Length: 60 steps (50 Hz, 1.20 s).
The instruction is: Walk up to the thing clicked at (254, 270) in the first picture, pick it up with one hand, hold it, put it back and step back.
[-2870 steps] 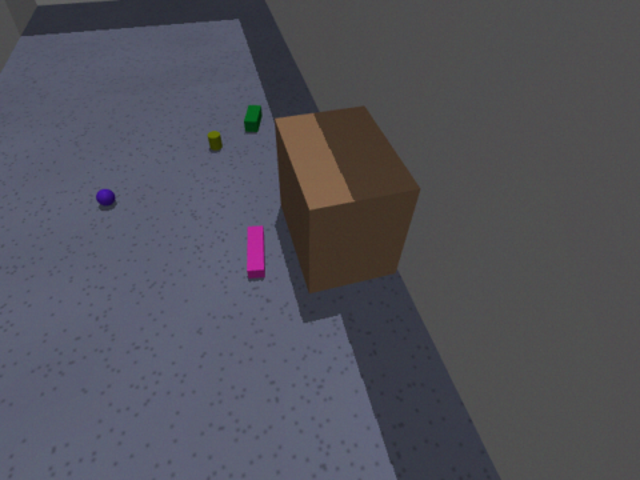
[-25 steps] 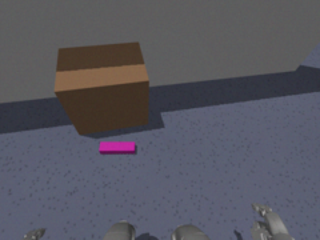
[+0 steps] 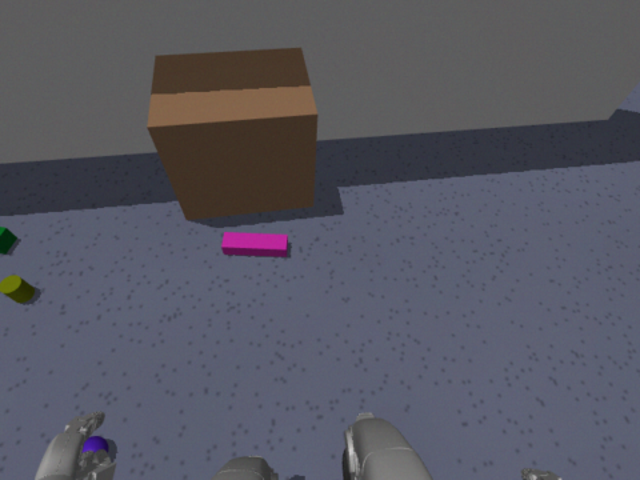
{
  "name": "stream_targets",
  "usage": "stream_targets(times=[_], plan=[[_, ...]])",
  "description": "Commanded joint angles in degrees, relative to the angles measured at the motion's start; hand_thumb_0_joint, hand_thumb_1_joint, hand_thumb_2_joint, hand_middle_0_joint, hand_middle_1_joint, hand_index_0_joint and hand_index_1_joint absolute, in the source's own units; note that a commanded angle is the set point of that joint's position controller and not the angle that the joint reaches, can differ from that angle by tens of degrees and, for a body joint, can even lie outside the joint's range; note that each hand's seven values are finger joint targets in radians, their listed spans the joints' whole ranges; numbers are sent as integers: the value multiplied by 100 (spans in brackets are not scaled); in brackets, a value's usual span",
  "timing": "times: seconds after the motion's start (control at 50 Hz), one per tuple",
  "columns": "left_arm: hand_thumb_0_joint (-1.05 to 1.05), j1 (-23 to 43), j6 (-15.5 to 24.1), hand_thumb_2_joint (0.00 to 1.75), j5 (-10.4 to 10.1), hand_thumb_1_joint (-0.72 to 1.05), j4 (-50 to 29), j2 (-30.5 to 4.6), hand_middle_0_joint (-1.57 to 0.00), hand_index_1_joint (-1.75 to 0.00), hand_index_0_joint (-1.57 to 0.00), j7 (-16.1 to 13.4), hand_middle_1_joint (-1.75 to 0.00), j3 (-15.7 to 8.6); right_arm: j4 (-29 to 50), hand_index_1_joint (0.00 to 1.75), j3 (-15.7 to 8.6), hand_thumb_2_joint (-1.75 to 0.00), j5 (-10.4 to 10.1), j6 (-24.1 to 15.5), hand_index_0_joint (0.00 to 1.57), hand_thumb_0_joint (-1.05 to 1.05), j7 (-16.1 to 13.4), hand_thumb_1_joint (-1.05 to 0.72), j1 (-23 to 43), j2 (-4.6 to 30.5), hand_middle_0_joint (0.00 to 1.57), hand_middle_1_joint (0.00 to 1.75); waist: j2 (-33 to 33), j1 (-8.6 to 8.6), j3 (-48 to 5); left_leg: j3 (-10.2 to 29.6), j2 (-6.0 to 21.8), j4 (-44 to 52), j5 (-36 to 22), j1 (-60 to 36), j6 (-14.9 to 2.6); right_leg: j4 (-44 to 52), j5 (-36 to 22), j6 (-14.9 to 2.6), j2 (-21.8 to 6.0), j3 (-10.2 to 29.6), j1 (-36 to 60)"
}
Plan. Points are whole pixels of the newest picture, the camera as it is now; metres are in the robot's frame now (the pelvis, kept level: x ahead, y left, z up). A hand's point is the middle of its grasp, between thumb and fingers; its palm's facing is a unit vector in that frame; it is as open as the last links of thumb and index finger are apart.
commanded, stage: step back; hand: left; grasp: from above
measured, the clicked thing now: (255, 244) +0.86 +0.18 -0.73
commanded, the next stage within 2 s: stand in 1.44 s
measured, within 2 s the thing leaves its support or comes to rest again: neither
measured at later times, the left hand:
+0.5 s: hand out of the picture -0.09 +0.26 -0.13, palm faces -0.01 -0.90 -0.44, open 7.4 cm
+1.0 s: hand out of the picture -0.13 +0.25 -0.14, palm faces +0.03 -0.93 -0.36, open 7.4 cm
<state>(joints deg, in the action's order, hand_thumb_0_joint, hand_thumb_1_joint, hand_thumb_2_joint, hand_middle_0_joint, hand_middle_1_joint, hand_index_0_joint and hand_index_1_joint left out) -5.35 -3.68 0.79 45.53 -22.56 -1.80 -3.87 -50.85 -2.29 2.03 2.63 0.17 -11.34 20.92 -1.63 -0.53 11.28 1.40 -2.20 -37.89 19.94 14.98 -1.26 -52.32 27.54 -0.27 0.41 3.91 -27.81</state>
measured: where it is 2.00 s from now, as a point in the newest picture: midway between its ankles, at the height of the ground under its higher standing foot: outside the picture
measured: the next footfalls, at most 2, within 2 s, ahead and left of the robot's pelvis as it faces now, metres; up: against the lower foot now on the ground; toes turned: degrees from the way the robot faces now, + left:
right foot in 0.24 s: -0.12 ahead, -0.13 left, +0.00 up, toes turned -1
left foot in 0.56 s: -0.10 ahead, +0.12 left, +0.00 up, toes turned +0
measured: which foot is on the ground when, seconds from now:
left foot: down 0.00-0.26, up 0.28-0.54, down 0.56-1.00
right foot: up 0.00-0.22, down 0.24-1.00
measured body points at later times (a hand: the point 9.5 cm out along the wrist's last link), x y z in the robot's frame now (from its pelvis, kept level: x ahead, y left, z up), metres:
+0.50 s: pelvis -0.16 -0.02 +0.00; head -0.13 -0.04 +0.45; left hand -0.09 +0.30 -0.10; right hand -0.08 -0.34 -0.12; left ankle -0.17 +0.12 -0.68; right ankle -0.13 -0.14 -0.72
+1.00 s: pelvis -0.18 -0.01 +0.01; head -0.17 -0.02 +0.46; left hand -0.13 +0.30 -0.11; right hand -0.10 -0.32 -0.11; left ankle -0.16 +0.12 -0.71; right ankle -0.16 -0.13 -0.72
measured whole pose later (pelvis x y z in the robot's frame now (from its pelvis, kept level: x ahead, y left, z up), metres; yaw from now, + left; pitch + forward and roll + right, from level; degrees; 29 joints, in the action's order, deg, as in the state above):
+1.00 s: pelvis -0.18 -0.01 +0.01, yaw +0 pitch -2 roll +0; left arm -12.5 2.1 1.8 57.0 -19.5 0.7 -2.8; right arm -57.3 -3.0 1.6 -0.2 0.8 -11.6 22.3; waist 1.5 2.1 3.5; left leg 2.2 0.4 -40.4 25.1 18.0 -0.3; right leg -31.6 15.6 -0.4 -0.9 -1.6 -13.7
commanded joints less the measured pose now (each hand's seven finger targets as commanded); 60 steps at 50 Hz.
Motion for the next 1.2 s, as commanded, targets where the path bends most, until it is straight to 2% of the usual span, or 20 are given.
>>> stream_targets(times=[0.0,0.12,0.2,0.22,0.24,0.26,0.34,0.44,0.52,0.54,0.56,0.58,0.64,0.76,0.8,0.82,1.0,1.04,1.08,1.18], plan=[[0,-344,75,90,-80,90,-226,-1049,-20,-30,-20,-52,-30,-371,603,30,-383,-90,32,-212,20,0,-191,-90,595,1637,20,30,696,268,-1101,1349,1786,1373,-3159,223,-1255,-2263,312,-108,511,696,136],[0,-406,211,90,17,90,-160,-925,-20,-30,-20,55,-30,-307,632,30,-393,-90,31,-116,20,0,-172,-90,255,1465,20,30,1211,-50,-1274,1105,1638,924,-3177,-877,-1275,331,300,159,122,-71,411],[0,-1147,311,90,77,90,304,-872,-20,-30,-20,56,-30,-270,666,30,-404,-90,-112,39,20,0,-123,-90,537,1630,20,30,1300,241,-1787,787,1367,382,-2353,-483,-805,3000,-1271,-77,169,-611,1783],[0,-1142,356,90,162,90,337,-1169,-20,-30,-20,38,-30,-347,713,30,-325,-90,-143,45,20,0,-104,-90,585,1359,20,30,724,230,-1620,706,1061,-5,-1384,518,-470,2984,-1350,-220,-259,238,2146],[0,-1083,384,90,200,90,250,-1789,-20,-30,-20,55,-30,-530,874,30,-232,-90,-189,11,20,0,-109,-90,627,1023,20,30,-891,267,-1343,307,-14,-930,418,1830,-33,3209,-1427,-739,-1435,1990,2262],[0,-735,378,90,219,90,68,-2269,-20,-30,-20,35,-30,-617,889,30,-317,-90,-136,35,20,0,-212,-90,890,1137,20,30,-1429,559,-1141,737,-196,-2255,1612,1579,143,3475,-1822,-1747,-2574,3060,951],[0,62,453,90,183,90,-63,-1351,-20,-30,-20,-20,-30,-406,458,30,-331,-90,-173,-23,20,0,-189,-90,211,1184,20,30,-384,-36,-990,814,-338,-3162,670,1157,189,2750,-2375,-1149,-1405,904,788],[0,-603,471,90,261,90,103,-1517,-20,-30,-20,43,-30,-486,434,30,-356,-90,4,-125,20,0,-61,-90,495,1203,20,30,-826,487,-950,303,102,-964,1027,1327,238,3171,843,-1088,-1466,1351,1794],[0,-489,371,90,176,90,160,-1298,-20,-30,-20,120,-30,-320,-128,30,-435,-90,-3,-307,20,0,-3,-90,-194,1122,20,30,-457,110,-1055,-109,3,1711,140,-1029,-39,2576,724,-681,-1084,635,530],[0,-646,360,90,154,90,187,-1009,-20,-30,-20,133,-30,-226,-194,30,-512,-90,78,-355,20,0,-29,-90,-402,1327,20,30,320,35,-1213,1040,593,1968,907,-1607,-212,1761,713,-431,-790,328,-225],[0,-375,380,90,31,90,140,-767,-20,-30,-20,161,-30,-156,-60,30,-512,-90,80,-394,20,0,-35,-90,-99,1802,20,30,1343,-40,-984,3184,1947,2734,3041,-784,-816,873,482,-45,-19,-441,-722],[0,-26,403,90,104,90,236,-1316,-20,-30,-20,128,-30,-326,23,30,-561,-90,26,-420,20,0,-14,-90,237,2072,20,30,992,-140,-456,3427,2307,2921,3376,566,-1280,266,513,-39,-291,80,-125],[0,-460,460,90,16,90,489,-1073,-20,-30,-20,251,-30,-264,6,30,-356,-90,72,-541,20,0,-54,-90,582,1478,20,30,729,174,-614,1682,1457,2314,1447,41,-777,610,-371,-82,-280,-27,324],[0,-923,594,90,116,90,883,-963,-20,-30,-20,199,-30,-315,-62,30,-294,-90,-10,-315,20,0,17,-90,468,1182,20,30,728,350,-694,768,960,1300,1470,1122,-344,2882,-814,-163,89,-426,2566],[0,-1083,654,90,160,90,917,-1647,-20,-30,-20,148,-30,-427,17,30,-236,-90,-49,-292,20,0,-22,-90,531,936,20,30,-696,464,-667,254,20,-731,1317,1689,35,4147,1788,-944,-1699,2604,2018],[0,-688,688,90,175,90,734,-1754,-20,-30,-20,147,-30,-452,-55,30,-308,-90,-36,-299,20,0,-40,-90,405,1159,20,30,-411,328,-436,539,242,-1246,1148,1530,92,4223,1910,-1290,-2164,2936,1545],[0,-103,605,90,49,90,647,-1113,-20,-30,-20,176,-30,-146,-485,30,-332,-90,-7,-464,20,0,-15,-90,-104,942,20,30,-397,-47,-1015,-107,197,1221,-631,-768,85,2657,-1429,-567,-985,341,685],[0,-213,549,90,-55,90,666,-703,-20,-30,-20,199,-30,-4,-389,30,-356,-90,33,-529,20,0,-67,-90,222,1320,20,30,614,75,-1167,1630,1398,2000,48,-636,-315,1944,-913,-141,-338,-84,473],[0,-290,532,90,-30,90,904,-953,-20,-30,-20,166,-30,-80,-362,30,-331,-90,-30,-511,20,0,-32,-90,676,1496,20,30,628,206,-953,1740,1779,2100,525,369,-756,1733,-256,-109,-176,-312,1448],[0,-273,659,90,-46,90,1121,-1119,-20,-30,-20,122,-30,-90,-511,30,-201,-90,-122,-516,20,0,-68,-90,682,1155,20,30,696,142,-1517,364,934,1218,-2495,-329,-93,2466,-2942,-221,-579,31,2195]])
